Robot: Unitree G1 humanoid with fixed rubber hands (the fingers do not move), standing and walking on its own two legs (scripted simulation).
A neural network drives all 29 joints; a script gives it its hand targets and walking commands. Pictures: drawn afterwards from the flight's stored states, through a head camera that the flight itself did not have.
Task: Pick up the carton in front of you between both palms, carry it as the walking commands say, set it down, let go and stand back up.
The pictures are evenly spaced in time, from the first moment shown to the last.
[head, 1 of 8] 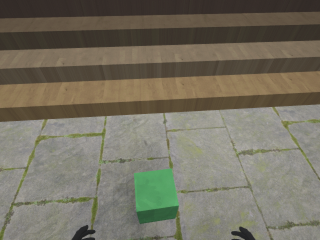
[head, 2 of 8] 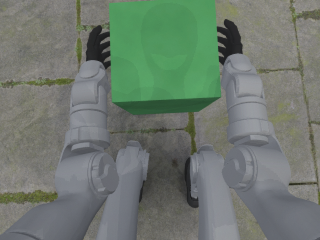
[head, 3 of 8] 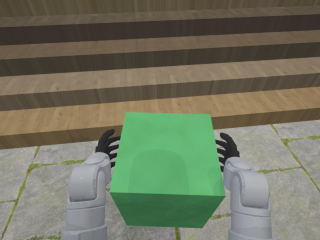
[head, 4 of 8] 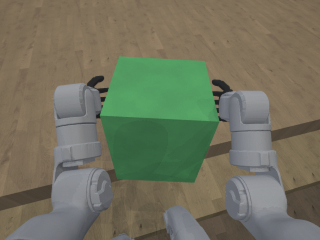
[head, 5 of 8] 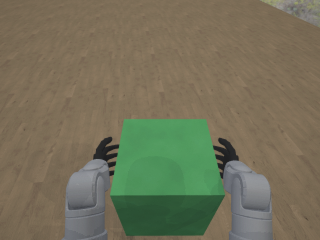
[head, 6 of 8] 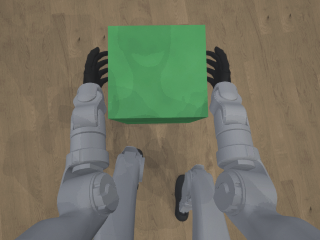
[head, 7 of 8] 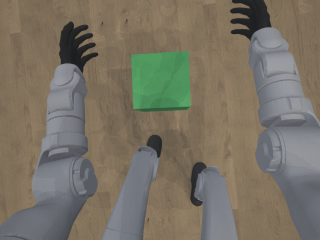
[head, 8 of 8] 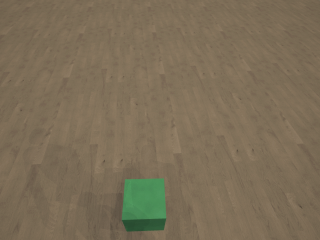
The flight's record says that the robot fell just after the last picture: no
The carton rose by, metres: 1.72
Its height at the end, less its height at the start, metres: +0.95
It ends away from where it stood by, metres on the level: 3.74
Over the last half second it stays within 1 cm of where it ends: yes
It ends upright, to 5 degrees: yes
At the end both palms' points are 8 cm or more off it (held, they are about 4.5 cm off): yes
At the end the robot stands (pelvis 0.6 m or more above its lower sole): yes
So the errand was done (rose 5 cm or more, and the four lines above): yes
